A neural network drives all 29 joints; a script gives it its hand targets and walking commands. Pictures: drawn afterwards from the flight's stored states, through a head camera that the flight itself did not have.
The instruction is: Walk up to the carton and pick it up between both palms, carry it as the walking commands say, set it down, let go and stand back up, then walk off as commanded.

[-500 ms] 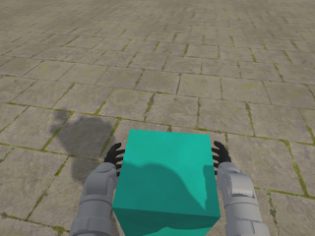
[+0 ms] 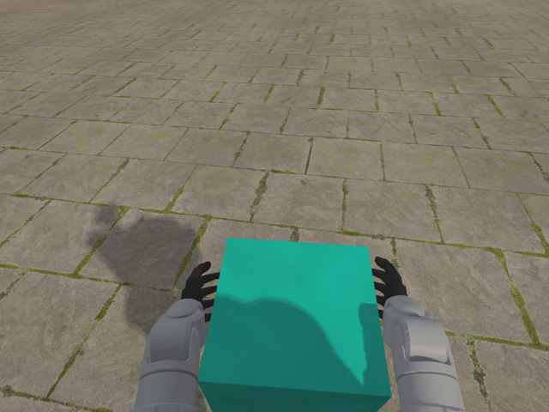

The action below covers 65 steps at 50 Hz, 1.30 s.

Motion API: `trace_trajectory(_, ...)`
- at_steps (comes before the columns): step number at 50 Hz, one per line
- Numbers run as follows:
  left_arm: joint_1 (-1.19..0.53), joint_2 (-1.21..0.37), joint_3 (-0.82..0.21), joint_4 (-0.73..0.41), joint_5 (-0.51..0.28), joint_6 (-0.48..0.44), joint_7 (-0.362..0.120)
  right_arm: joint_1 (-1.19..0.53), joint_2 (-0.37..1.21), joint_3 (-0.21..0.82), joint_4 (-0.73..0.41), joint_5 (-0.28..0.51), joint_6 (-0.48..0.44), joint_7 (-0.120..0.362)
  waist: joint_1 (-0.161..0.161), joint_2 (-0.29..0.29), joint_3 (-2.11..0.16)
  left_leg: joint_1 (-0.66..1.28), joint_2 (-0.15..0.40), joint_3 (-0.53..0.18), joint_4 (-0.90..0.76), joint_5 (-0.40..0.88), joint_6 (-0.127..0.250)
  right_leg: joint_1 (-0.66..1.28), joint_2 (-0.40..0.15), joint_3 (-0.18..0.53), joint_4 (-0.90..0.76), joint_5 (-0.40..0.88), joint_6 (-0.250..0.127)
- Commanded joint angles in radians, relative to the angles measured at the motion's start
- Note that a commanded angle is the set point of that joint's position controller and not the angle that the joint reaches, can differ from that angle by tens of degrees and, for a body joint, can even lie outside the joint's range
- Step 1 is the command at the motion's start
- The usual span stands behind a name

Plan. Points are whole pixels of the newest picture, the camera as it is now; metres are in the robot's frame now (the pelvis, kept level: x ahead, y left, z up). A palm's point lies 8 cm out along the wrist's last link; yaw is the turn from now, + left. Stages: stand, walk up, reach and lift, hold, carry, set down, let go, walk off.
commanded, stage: hold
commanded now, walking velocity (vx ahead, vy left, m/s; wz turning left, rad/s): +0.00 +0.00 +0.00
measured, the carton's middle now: (290, 342) +0.25 +0.00 -0.02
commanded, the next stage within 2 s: carry in 0.46 s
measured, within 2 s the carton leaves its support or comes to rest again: neither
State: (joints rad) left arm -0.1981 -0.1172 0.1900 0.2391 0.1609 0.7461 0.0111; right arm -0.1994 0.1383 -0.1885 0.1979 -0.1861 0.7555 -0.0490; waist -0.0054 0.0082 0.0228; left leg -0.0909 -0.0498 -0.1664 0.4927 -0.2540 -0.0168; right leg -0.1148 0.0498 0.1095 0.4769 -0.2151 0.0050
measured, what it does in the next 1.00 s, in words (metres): shifts its weight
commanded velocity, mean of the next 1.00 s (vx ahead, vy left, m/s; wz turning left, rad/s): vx -0.14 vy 0.00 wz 0.00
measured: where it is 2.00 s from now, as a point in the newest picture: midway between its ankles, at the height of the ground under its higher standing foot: outside the picture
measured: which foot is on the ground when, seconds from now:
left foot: down 0.00-1.00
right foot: down 0.00-0.94, up 0.96-1.00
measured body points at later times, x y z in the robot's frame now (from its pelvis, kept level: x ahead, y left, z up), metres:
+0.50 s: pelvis +0.00 +0.00 +0.00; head -0.04 +0.00 +0.44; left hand +0.29 +0.15 +0.02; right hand +0.29 -0.15 +0.03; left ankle +0.02 +0.13 -0.74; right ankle +0.04 -0.12 -0.74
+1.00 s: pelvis -0.10 +0.03 -0.03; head -0.14 +0.03 +0.42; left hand +0.17 +0.15 +0.04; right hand +0.13 -0.16 +0.04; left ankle +0.02 +0.13 -0.74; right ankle +0.01 -0.11 -0.72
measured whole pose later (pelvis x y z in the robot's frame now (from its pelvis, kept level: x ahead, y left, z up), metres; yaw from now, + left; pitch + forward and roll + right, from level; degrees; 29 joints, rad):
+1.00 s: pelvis -0.10 +0.03 -0.03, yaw -6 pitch +0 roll +1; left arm -0.02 -0.13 0.08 -0.32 0.02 1.09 0.15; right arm -0.02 0.13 -0.09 -0.33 -0.02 1.09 -0.15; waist -0.02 -0.02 -0.11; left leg -0.52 0.00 0.03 0.70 -0.16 0.01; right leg -0.61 0.00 0.06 0.86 -0.34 0.04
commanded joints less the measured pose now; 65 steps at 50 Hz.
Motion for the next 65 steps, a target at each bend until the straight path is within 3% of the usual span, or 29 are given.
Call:
trace_trajectory(1,-0.706,-1.012,-0.642,-0.122,-0.233,-0.044,-0.229,-0.709,0.995,0.678,-0.110,0.265,-0.043,0.257,0.002,-0.008,-0.270,-0.074,-0.034,0.060,-0.120,0.030,0.018,0.093,0.031,-0.047,-0.087,0.045,0.008)
trace_trajectory(21,-0.730,-1.014,-0.650,-0.145,-0.243,-0.047,-0.239,-0.729,1.027,0.687,-0.104,0.283,-0.047,0.252,0.008,-0.005,-0.342,-0.055,-0.038,0.064,-0.100,0.075,0.025,0.121,0.027,-0.032,-0.080,0.085,0.009)
trace_trajectory(22,-0.714,-1.016,-0.652,-0.147,-0.246,-0.043,-0.241,-0.704,1.014,0.682,-0.108,0.282,-0.046,0.248,-0.002,0.013,-0.334,-0.058,-0.040,0.064,-0.100,0.102,0.022,0.125,0.027,-0.031,-0.080,0.120,0.008)
trace_trajectory(23,-0.742,-0.977,-0.657,-0.140,-0.210,-0.054,-0.236,-0.770,0.922,0.667,-0.154,0.235,-0.064,0.251,0.010,-0.036,-0.458,-0.108,0.113,0.060,0.075,0.249,0.047,0.003,-0.196,0.034,0.026,0.380,-0.044)
trace_trajectory(24,-0.751,-0.967,-0.670,-0.176,-0.225,-0.052,-0.231,-0.753,0.930,0.681,-0.165,0.249,-0.060,0.244,0.006,-0.051,-0.455,-0.105,0.099,0.065,0.103,0.213,0.038,-0.032,-0.200,0.063,0.040,0.464,-0.064)
trace_trajectory(27,-0.681,-0.973,-0.716,-0.267,-0.280,-0.022,-0.203,-0.694,0.944,0.730,-0.233,0.297,-0.027,0.223,0.007,-0.039,-0.559,-0.099,0.124,0.065,0.106,0.441,0.041,-0.012,-0.199,0.041,0.154,0.769,-0.064)
trace_trajectory(30,-0.652,-0.951,-0.740,-0.338,-0.311,0.029,-0.178,-0.639,0.937,0.736,-0.264,0.315,0.024,0.196,0.000,-0.024,-0.585,-0.083,0.151,0.046,0.154,0.530,0.057,-0.093,-0.187,0.049,0.188,0.697,-0.058)
trace_trajectory(31,-0.642,-0.955,-0.755,-0.368,-0.321,0.048,-0.168,-0.639,0.936,0.744,-0.307,0.324,0.040,0.184,0.000,-0.004,-0.592,-0.099,0.135,0.056,0.134,0.460,0.060,-0.110,-0.184,0.055,0.180,0.629,-0.058)
trace_trajectory(36,-0.624,-0.923,-0.797,-0.529,-0.357,0.145,-0.112,-0.619,0.905,0.774,-0.454,0.374,0.140,0.137,-0.003,0.052,-0.596,-0.143,0.192,0.007,0.141,0.461,0.089,-0.199,-0.159,0.030,0.233,0.399,-0.050)
trace_trajectory(39,-0.566,-0.893,-0.801,-0.621,-0.375,0.218,-0.070,-0.528,0.866,0.788,-0.575,0.393,0.210,0.092,0.002,-0.026,-0.570,-0.259,0.141,0.029,0.160,0.130,0.074,-0.206,-0.200,0.093,0.150,0.208,-0.074)
trace_trajectory(42,-0.412,-0.863,-0.768,-0.632,-0.356,0.293,-0.018,-0.450,0.835,0.799,-0.657,0.407,0.282,0.053,0.006,-0.135,-0.515,-0.269,0.039,0.146,0.201,-0.159,0.046,-0.288,-0.258,0.164,-0.010,0.023,-0.088)
trace_trajectory(44,-0.354,-0.836,-0.744,-0.656,-0.340,0.321,0.005,-0.434,0.814,0.801,-0.705,0.418,0.313,0.042,0.011,-0.196,-0.476,-0.206,0.021,0.187,0.207,-0.213,0.037,-0.396,-0.269,0.188,-0.084,-0.110,-0.089)
trace_trajectory(46,-0.368,-0.823,-0.739,-0.716,-0.336,0.338,0.018,-0.454,0.814,0.799,-0.757,0.442,0.326,0.039,0.003,-0.129,-0.454,-0.131,0.066,0.137,0.077,-0.212,0.066,-0.495,-0.201,0.091,-0.060,-0.247,-0.021)
trace_trajectory(47,-0.371,-0.826,-0.735,-0.737,-0.337,0.346,0.021,-0.456,0.800,0.786,-0.781,0.450,0.331,0.035,-0.006,0.017,-0.414,-0.146,0.161,0.000,-0.069,-0.289,0.099,-0.557,-0.124,-0.003,0.053,-0.291,0.020)
trace_trajectory(48,-0.401,-0.843,-0.750,-0.773,-0.350,0.351,0.024,-0.469,0.807,0.779,-0.793,0.461,0.334,0.033,-0.013,0.282,-0.402,-0.291,0.371,-0.257,-0.231,-0.338,0.189,-0.506,-0.019,-0.147,0.446,-0.287,0.028)
trace_trajectory(49,-0.420,-0.848,-0.749,-0.793,-0.355,0.355,0.022,-0.477,0.815,0.776,-0.802,0.461,0.336,0.030,-0.008,0.309,-0.373,-0.444,0.462,-0.286,-0.293,-0.401,0.240,-0.416,-0.029,-0.171,0.668,-0.277,0.031)
trace_trajectory(50,-0.395,-0.856,-0.745,-0.778,-0.357,0.356,0.024,-0.455,0.809,0.777,-0.827,0.445,0.341,0.017,0.004,0.203,-0.360,-0.535,0.443,-0.210,-0.306,-0.407,0.222,-0.347,-0.039,-0.143,0.750,-0.242,0.022)
trace_trajectory(51,-0.368,-0.859,-0.747,-0.783,-0.369,0.361,0.025,-0.421,0.819,0.783,-0.831,0.438,0.347,0.009,0.017,0.150,-0.358,-0.582,0.417,-0.138,-0.270,-0.316,0.196,-0.303,-0.058,-0.126,0.741,-0.220,0.007)
trace_trajectory(52,-0.347,-0.844,-0.739,-0.773,-0.381,0.365,0.023,-0.403,0.801,0.772,-0.823,0.431,0.349,0.001,0.026,0.146,-0.366,-0.614,0.384,-0.094,-0.256,-0.293,0.162,-0.260,-0.068,-0.129,0.681,-0.222,-0.003)
trace_trajectory(53,-0.291,-0.835,-0.727,-0.739,-0.381,0.376,0.022,-0.374,0.788,0.768,-0.809,0.418,0.356,-0.005,0.034,0.162,-0.385,-0.557,0.349,-0.041,-0.213,-0.256,0.117,-0.245,-0.100,-0.118,0.507,-0.202,-0.010)
trace_trajectory(54,-0.283,-0.830,-0.727,-0.747,-0.388,0.376,0.022,-0.356,0.783,0.764,-0.803,0.417,0.359,-0.008,0.027,0.169,-0.407,-0.482,0.331,-0.018,-0.180,-0.226,0.097,-0.221,-0.083,-0.146,0.317,-0.168,-0.017)
trace_trajectory(56,-0.251,-0.808,-0.720,-0.744,-0.384,0.384,0.022,-0.299,0.753,0.764,-0.786,0.406,0.372,-0.017,0.029,0.064,-0.456,-0.448,0.264,0.066,-0.058,-0.254,0.063,-0.084,-0.065,-0.131,0.070,-0.240,-0.023)
trace_trajectory(57,-0.250,-0.793,-0.711,-0.735,-0.379,0.385,0.018,-0.304,0.749,0.767,-0.782,0.406,0.374,-0.016,0.037,-0.155,-0.428,-0.546,0.144,0.180,0.163,-0.217,0.014,-0.072,-0.245,0.148,-0.175,-0.376,-0.077)
trace_trajectory(58,-0.278,-0.774,-0.709,-0.742,-0.385,0.390,0.014,-0.325,0.721,0.761,-0.798,0.393,0.380,-0.022,0.029,-0.370,-0.368,-0.696,0.041,0.254,0.486,-0.319,-0.024,-0.136,-0.490,0.396,-0.239,-0.201,-0.170)
trace_trajectory(59,-0.275,-0.810,-0.725,-0.754,-0.397,0.381,0.017,-0.357,0.755,0.769,-0.825,0.412,0.378,-0.013,0.030,-0.295,-0.363,-0.645,0.073,0.126,0.672,-0.301,-0.011,-0.297,-0.505,0.348,-0.245,-0.137,-0.237)
trace_trajectory(60,-0.298,-0.822,-0.715,-0.770,-0.393,0.376,0.018,-0.388,0.791,0.778,-0.816,0.431,0.377,-0.007,0.022,-0.188,-0.349,-0.582,0.081,0.109,0.753,-0.217,-0.008,-0.372,-0.430,0.277,-0.245,-0.191,-0.205)
trace_trajectory(61,-0.307,-0.837,-0.728,-0.780,-0.395,0.372,0.019,-0.384,0.814,0.784,-0.807,0.439,0.374,-0.002,0.015,-0.125,-0.358,-0.518,0.090,0.127,0.792,-0.156,0.001,-0.394,-0.410,0.182,-0.201,-0.115,-0.194)
trace_trajectory(62,-0.304,-0.859,-0.743,-0.779,-0.393,0.367,0.017,-0.398,0.816,0.787,-0.826,0.442,0.364,0.003,0.012,-0.110,-0.391,-0.462,0.107,0.137,0.762,-0.134,0.003,-0.401,-0.378,0.086,-0.154,-0.095,-0.176)
trace_trajectory(65,-0.293,-0.839,-0.741,-0.769,-0.378,0.368,0.022,-0.371,0.779,0.777,-0.819,0.437,0.361,0.007,0.007,-0.175,-0.390,-0.400,0.100,0.209,0.510,-0.191,0.004,-0.358,-0.337,0.029,-0.132,-0.075,-0.136)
